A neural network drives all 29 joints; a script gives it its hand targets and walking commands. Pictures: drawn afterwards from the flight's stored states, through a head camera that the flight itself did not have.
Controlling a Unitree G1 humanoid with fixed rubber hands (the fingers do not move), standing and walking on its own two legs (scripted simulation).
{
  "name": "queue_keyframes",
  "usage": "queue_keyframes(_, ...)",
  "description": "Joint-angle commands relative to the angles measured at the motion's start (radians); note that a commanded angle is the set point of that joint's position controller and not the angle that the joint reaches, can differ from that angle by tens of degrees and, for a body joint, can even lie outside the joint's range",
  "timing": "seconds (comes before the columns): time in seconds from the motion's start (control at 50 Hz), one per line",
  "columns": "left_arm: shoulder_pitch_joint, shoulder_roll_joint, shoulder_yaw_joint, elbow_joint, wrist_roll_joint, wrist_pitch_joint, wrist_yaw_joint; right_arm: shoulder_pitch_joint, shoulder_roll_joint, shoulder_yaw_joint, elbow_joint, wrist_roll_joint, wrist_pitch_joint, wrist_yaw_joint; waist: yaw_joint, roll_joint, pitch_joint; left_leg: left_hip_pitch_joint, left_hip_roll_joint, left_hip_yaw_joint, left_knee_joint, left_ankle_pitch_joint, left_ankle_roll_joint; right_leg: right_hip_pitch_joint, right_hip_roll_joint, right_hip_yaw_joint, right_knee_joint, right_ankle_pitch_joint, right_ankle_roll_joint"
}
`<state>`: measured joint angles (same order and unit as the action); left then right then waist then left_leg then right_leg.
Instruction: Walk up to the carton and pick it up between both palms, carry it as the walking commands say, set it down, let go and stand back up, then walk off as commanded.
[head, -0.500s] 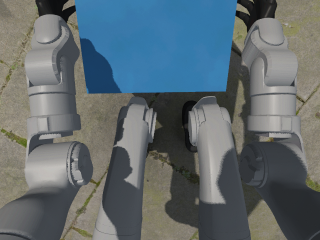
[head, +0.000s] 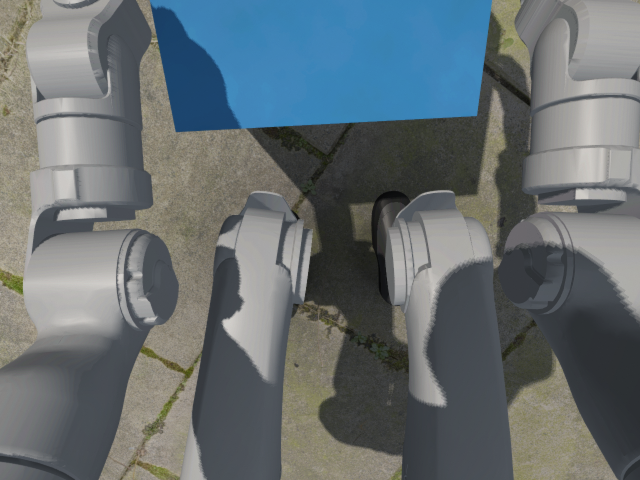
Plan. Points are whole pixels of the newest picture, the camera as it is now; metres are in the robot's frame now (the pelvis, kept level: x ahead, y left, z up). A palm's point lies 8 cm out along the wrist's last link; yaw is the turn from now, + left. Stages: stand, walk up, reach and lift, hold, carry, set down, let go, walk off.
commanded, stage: set down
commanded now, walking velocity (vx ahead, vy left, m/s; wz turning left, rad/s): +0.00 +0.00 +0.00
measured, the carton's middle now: out of the picture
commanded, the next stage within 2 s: none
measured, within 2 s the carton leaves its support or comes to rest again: neither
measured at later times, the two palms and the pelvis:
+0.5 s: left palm out of the picture +0.57 +0.22 -0.17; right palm out of the picture +0.60 -0.14 -0.17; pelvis +0.02 +0.01 -0.05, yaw +1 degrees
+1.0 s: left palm out of the picture +0.58 +0.23 -0.17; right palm out of the picture +0.61 -0.15 -0.18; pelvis +0.03 -0.01 -0.07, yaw +2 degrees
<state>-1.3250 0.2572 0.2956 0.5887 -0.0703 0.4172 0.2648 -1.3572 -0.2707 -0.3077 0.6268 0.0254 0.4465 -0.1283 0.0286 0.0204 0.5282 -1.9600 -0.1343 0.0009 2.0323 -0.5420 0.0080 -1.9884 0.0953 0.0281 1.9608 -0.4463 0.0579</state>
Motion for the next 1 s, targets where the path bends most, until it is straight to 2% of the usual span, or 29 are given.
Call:
queue_keyframes(0.0, -0.887, -0.856, -0.636, -0.370, -0.221, -0.059, -0.425, -0.855, 0.885, 0.558, -0.378, 0.231, -0.090, 0.242, -0.028, 0.006, -2.594, 0.896, 0.013, 0.025, -0.249, 0.432, -0.019, 0.823, 0.027, -0.126, -0.092, 0.311, -0.055)
queue_keyframes(0.02, -0.888, -0.840, -0.633, -0.332, -0.226, -0.056, -0.423, -0.830, 0.853, 0.533, -0.340, 0.206, -0.090, 0.241, -0.050, -0.009, -2.553, 0.893, 0.018, 0.010, -0.249, 0.425, -0.019, 0.786, 0.024, -0.138, -0.088, 0.286, -0.059)
queue_keyframes(0.06, -0.834, -0.823, -0.593, -0.242, -0.195, -0.067, -0.428, -0.770, 0.864, 0.504, -0.224, 0.181, -0.093, 0.248, -0.037, 0.014, -2.407, 0.804, 0.024, 0.013, -0.237, 0.367, -0.015, 0.701, 0.023, -0.127, -0.074, 0.220, -0.062)
queue_keyframes(0.08, -0.845, -0.829, -0.591, -0.232, -0.196, -0.077, -0.430, -0.733, 0.871, 0.486, -0.186, 0.162, -0.097, 0.254, -0.065, 0.002, -2.366, 0.762, 0.025, 0.009, -0.226, 0.348, -0.014, 0.703, 0.016, -0.118, -0.073, 0.224, -0.066)
queue_keyframes(0.12, -0.857, -0.839, -0.580, -0.222, -0.207, -0.095, -0.442, -0.698, 0.874, 0.463, -0.118, 0.139, -0.104, 0.262, -0.069, 0.003, -2.305, 0.741, 0.020, 0.005, -0.224, 0.355, -0.018, 0.657, 0.017, -0.127, -0.063, 0.226, -0.065)
queue_keyframes(0.14, -0.842, -0.855, -0.578, -0.205, -0.201, -0.103, -0.448, -0.677, 0.883, 0.440, -0.110, 0.119, -0.110, 0.267, -0.088, -0.005, -2.284, 0.709, 0.022, 0.012, -0.214, 0.343, -0.021, 0.653, 0.015, -0.119, -0.061, 0.226, -0.069)
queue_keyframes(0.16, -0.851, -0.831, -0.560, -0.175, -0.187, -0.111, -0.450, -0.687, 0.881, 0.436, -0.084, 0.124, -0.119, 0.270, -0.067, 0.008, -2.241, 0.698, 0.026, 0.006, -0.204, 0.344, -0.016, 0.603, 0.019, -0.119, -0.044, 0.223, -0.068)
queue_keyframes(0.22, -0.866, -0.819, -0.575, -0.182, -0.200, -0.122, -0.450, -0.687, 0.857, 0.422, -0.051, 0.120, -0.130, 0.281, -0.082, 0.039, -2.220, 0.712, 0.028, -0.002, -0.180, 0.358, -0.020, 0.555, 0.010, -0.117, -0.020, 0.210, -0.076)
queue_keyframes(0.28, -0.823, -0.819, -0.570, -0.105, -0.204, -0.125, -0.448, -0.672, 0.859, 0.408, -0.007, 0.112, -0.137, 0.281, -0.094, 0.017, -2.166, 0.730, 0.031, -0.022, -0.168, 0.379, -0.023, 0.505, 0.005, -0.127, -0.001, 0.184, -0.072)
queue_keyframes(0.32, -0.829, -0.818, -0.586, -0.127, -0.211, -0.131, -0.450, -0.627, 0.849, 0.389, 0.022, 0.112, -0.143, 0.286, -0.104, 0.049, -2.145, 0.722, 0.034, -0.024, -0.146, 0.401, -0.025, 0.474, 0.006, -0.130, 0.013, 0.188, -0.076)
queue_keyframes(0.34, -0.804, -0.811, -0.571, -0.097, -0.198, -0.132, -0.449, -0.627, 0.862, 0.397, 0.028, 0.117, -0.146, 0.284, -0.079, 0.064, -2.108, 0.721, 0.037, -0.024, -0.144, 0.421, -0.027, 0.451, 0.003, -0.122, 0.023, 0.182, -0.071)
queue_keyframes(0.36, -0.826, -0.825, -0.573, -0.066, -0.201, -0.126, -0.449, -0.646, 0.856, 0.388, 0.049, 0.109, -0.145, 0.288, -0.103, 0.066, -2.056, 0.703, 0.039, -0.030, -0.152, 0.386, -0.026, 0.420, 0.003, -0.126, 0.026, 0.151, -0.074)
queue_keyframes(0.44, -0.811, -0.777, -0.558, 0.013, -0.191, -0.116, -0.463, -0.636, 0.823, 0.361, 0.087, 0.097, -0.142, 0.298, -0.100, 0.074, -1.890, 0.608, 0.045, -0.022, -0.134, 0.283, -0.025, 0.350, -0.012, -0.114, 0.034, 0.072, -0.083)
queue_keyframes(0.46, -0.806, -0.775, -0.548, 0.046, -0.175, -0.114, -0.464, -0.627, 0.827, 0.351, 0.122, 0.090, -0.138, 0.301, -0.108, 0.065, -1.847, 0.575, 0.048, -0.026, -0.139, 0.230, -0.018, 0.343, -0.021, -0.115, 0.042, 0.056, -0.083)
queue_keyframes(0.48, -0.846, -0.765, -0.559, 0.004, -0.203, -0.119, -0.461, -0.635, 0.802, 0.342, 0.114, 0.096, -0.143, 0.307, -0.124, 0.060, -1.817, 0.565, 0.051, -0.037, -0.142, 0.224, -0.021, 0.322, -0.024, -0.127, 0.057, 0.045, -0.082)
queue_keyframes(0.52, -0.784, -0.766, -0.527, 0.134, -0.167, -0.103, -0.472, -0.638, 0.802, 0.328, 0.167, 0.086, -0.136, 0.311, -0.091, 0.073, -1.694, 0.502, 0.057, -0.027, -0.151, 0.145, -0.015, 0.270, -0.033, -0.112, 0.045, -0.021, -0.085)
queue_keyframes(0.54, -0.803, -0.760, -0.519, 0.129, -0.181, -0.104, -0.476, -0.657, 0.783, 0.320, 0.140, 0.081, -0.138, 0.315, -0.117, 0.047, -1.666, 0.470, 0.059, -0.036, -0.141, 0.127, -0.012, 0.270, -0.041, -0.117, 0.054, -0.026, -0.086)
queue_keyframes(0.58, -0.791, -0.747, -0.487, 0.197, -0.163, -0.103, -0.492, -0.637, 0.778, 0.308, 0.207, 0.071, -0.130, 0.321, -0.084, 0.045, -1.552, 0.372, 0.055, -0.023, -0.144, 0.040, -0.004, 0.249, -0.042, -0.110, 0.056, -0.076, -0.088)
queue_keyframes(0.6, -0.808, -0.748, -0.501, 0.182, -0.181, -0.103, -0.498, -0.648, 0.775, 0.311, 0.186, 0.076, -0.134, 0.322, -0.110, 0.035, -1.553, 0.384, 0.060, -0.014, -0.134, 0.058, -0.006, 0.260, -0.044, -0.116, 0.051, -0.061, -0.091)
queue_keyframes(0.64, -0.845, -0.732, -0.494, 0.153, -0.195, -0.118, -0.502, -0.627, 0.789, 0.314, 0.220, 0.080, -0.135, 0.320, -0.079, 0.015, -1.546, 0.382, 0.060, -0.018, -0.128, 0.086, -0.008, 0.265, -0.043, -0.116, 0.056, -0.040, -0.089)
queue_keyframes(0.72, -0.857, -0.717, -0.480, 0.168, -0.217, -0.122, -0.514, -0.656, 0.805, 0.333, 0.191, 0.089, -0.130, 0.312, -0.074, -0.044, -1.560, 0.331, 0.052, -0.008, -0.110, 0.069, 0.004, 0.345, -0.047, -0.109, 0.067, -0.031, -0.094)
queue_keyframes(0.76, -0.800, -0.738, -0.469, 0.254, -0.207, -0.121, -0.525, -0.590, 0.826, 0.307, 0.281, 0.061, -0.125, 0.313, -0.098, -0.044, -1.467, 0.292, 0.049, -0.011, -0.116, 0.036, 0.005, 0.296, -0.045, -0.120, 0.062, -0.065, -0.092)
queue_keyframes(0.82, -0.806, -0.728, -0.458, 0.204, -0.194, -0.120, -0.544, -0.607, 0.840, 0.321, 0.205, 0.081, -0.131, 0.314, -0.067, -0.030, -1.474, 0.262, 0.050, 0.003, -0.093, 0.091, 0.004, 0.346, -0.044, -0.103, 0.066, 0.002, -0.096)
queue_keyframes(0.84, -0.791, -0.723, -0.448, 0.238, -0.188, -0.122, -0.549, -0.571, 0.841, 0.308, 0.261, 0.071, -0.125, 0.317, -0.055, -0.011, -1.386, 0.228, 0.049, 0.000, -0.103, 0.079, 0.004, 0.315, -0.050, -0.097, 0.063, -0.014, -0.099)
queue_keyframes(0.86, -0.791, -0.718, -0.447, 0.220, -0.189, -0.119, -0.554, -0.573, 0.840, 0.315, 0.222, 0.068, -0.128, 0.318, -0.064, -0.020, -1.389, 0.217, 0.049, 0.006, -0.092, 0.092, 0.006, 0.331, -0.044, -0.090, 0.064, 0.002, -0.103)
queue_keyframes(0.92, -0.711, -0.741, -0.415, 0.246, -0.164, -0.128, -0.570, -0.481, 0.880, 0.311, 0.262, 0.056, -0.129, 0.318, -0.050, -0.028, -1.325, 0.150, 0.038, 0.023, -0.089, 0.120, 0.006, 0.342, -0.035, -0.088, 0.056, 0.038, -0.104)
queue_keyframes(0.94, -0.691, -0.750, -0.404, 0.266, -0.154, -0.128, -0.575, -0.481, 0.876, 0.298, 0.267, 0.043, -0.130, 0.319, -0.070, -0.035, -1.300, 0.127, 0.037, 0.015, -0.088, 0.108, 0.008, 0.339, -0.036, -0.088, 0.056, 0.042, -0.104)
queue_keyframes(0.96, -0.671, -0.734, -0.392, 0.292, -0.147, -0.129, -0.582, -0.445, 0.887, 0.301, 0.284, 0.038, -0.129, 0.315, -0.056, -0.042, -1.282, 0.089, 0.033, 0.022, -0.080, 0.109, 0.007, 0.349, -0.030, -0.077, 0.051, 0.050, -0.104)
queue_keyframes(0.98, -0.672, -0.722, -0.401, 0.272, -0.151, -0.130, -0.587, -0.435, 0.904, 0.305, 0.264, 0.045, -0.130, 0.312, -0.071, -0.042, -1.297, 0.092, 0.036, 0.026, -0.079, 0.116, 0.007, 0.382, -0.030, -0.074, 0.051, 0.077, -0.102)
